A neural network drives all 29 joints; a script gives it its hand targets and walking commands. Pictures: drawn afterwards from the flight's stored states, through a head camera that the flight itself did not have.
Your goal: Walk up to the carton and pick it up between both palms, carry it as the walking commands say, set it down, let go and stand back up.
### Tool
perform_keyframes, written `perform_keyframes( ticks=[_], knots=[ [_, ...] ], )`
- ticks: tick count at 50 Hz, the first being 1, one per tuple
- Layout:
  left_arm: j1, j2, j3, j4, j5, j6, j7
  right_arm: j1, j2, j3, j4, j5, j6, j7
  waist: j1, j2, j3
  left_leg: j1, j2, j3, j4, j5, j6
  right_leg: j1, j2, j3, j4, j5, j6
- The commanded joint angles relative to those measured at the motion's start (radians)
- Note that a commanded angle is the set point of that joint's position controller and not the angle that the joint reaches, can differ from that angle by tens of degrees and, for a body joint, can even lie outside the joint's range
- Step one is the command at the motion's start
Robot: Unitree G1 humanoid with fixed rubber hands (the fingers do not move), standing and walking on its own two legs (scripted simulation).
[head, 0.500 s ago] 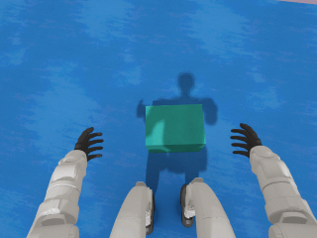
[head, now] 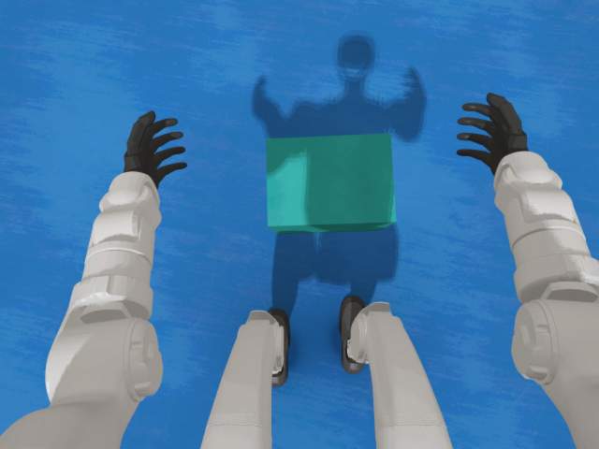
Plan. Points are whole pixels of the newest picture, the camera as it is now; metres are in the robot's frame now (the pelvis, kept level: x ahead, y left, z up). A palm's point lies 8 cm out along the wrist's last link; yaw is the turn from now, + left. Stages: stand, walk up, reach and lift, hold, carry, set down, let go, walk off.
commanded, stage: reach and lift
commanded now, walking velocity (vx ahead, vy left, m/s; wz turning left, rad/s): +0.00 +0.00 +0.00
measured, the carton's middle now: (328, 188) +0.50 -0.04 -0.56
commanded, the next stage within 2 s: none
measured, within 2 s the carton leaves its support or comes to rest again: neither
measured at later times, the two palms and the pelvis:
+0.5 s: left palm (159, 146) +0.49 +0.23 -0.14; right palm (494, 126) +0.49 -0.26 -0.14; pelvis -0.02 +0.01 -0.04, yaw +0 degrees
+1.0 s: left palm (196, 172) +0.49 +0.22 -0.29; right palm (455, 156) +0.50 -0.26 -0.29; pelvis -0.04 +0.00 -0.18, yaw +1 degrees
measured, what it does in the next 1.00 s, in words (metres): lowers itself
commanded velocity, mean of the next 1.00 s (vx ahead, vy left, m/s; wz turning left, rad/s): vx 0.00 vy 0.00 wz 0.00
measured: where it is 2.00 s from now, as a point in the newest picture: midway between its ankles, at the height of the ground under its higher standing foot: (314, 354)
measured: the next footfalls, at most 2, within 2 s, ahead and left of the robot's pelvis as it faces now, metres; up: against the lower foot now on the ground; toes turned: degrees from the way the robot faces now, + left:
none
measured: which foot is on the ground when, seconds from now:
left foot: down 0.00-1.00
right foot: down 0.00-1.00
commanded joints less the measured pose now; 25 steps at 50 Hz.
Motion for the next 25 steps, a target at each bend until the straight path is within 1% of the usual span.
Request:
perform_keyframes(
  ticks=[1,8,13,16,19,23,25],
  knots=[
    [-0.214,0.164,0.038,-0.077,-0.005,-0.040,0.004,-0.245,-0.147,-0.029,-0.065,0.004,-0.041,0.010,0.015,-0.047,-0.886,0.126,-0.034,-0.039,-0.086,0.308,-0.009,0.709,0.009,0.136,-0.016,0.486,0.048],
    [-0.350,0.186,0.051,-0.072,-0.016,-0.043,0.001,-0.393,-0.204,-0.075,-0.034,-0.012,-0.052,0.031,-0.002,-0.033,-0.978,0.065,-0.038,-0.036,-0.073,0.320,-0.010,0.675,0.017,0.136,-0.002,0.520,0.047],
    [-0.392,0.188,0.067,-0.059,-0.002,-0.028,0.000,-0.445,-0.222,-0.099,0.000,-0.029,-0.045,0.048,0.002,-0.037,-1.008,0.027,-0.040,-0.030,-0.060,0.312,-0.012,0.658,0.020,0.130,0.021,0.514,0.050],
    [-0.410,0.184,0.080,-0.068,0.010,-0.023,0.001,-0.465,-0.232,-0.119,0.000,-0.042,-0.045,0.057,0.001,-0.037,-1.011,0.014,-0.040,-0.028,-0.041,0.303,-0.013,0.624,0.023,0.123,0.041,0.494,0.048],
    [-0.430,0.179,0.090,-0.084,0.019,-0.016,0.004,-0.483,-0.241,-0.135,-0.006,-0.050,-0.043,0.065,0.000,-0.035,-0.995,0.000,-0.041,-0.026,-0.014,0.276,-0.014,0.573,0.025,0.113,0.064,0.448,0.046],
    [-0.472,0.161,0.099,-0.066,0.032,-0.005,0.011,-0.524,-0.244,-0.144,0.022,-0.053,-0.039,0.078,0.005,-0.028,-0.912,-0.051,-0.038,-0.027,0.050,0.192,-0.019,0.424,0.030,0.103,0.115,0.311,0.042],
    [-0.494,0.156,0.101,-0.068,0.034,0.000,0.017,-0.544,-0.252,-0.147,0.025,-0.053,-0.036,0.080,0.005,-0.030,-0.906,-0.068,-0.038,-0.027,0.090,0.164,-0.021,0.376,0.033,0.099,0.149,0.263,0.040]
  ],
)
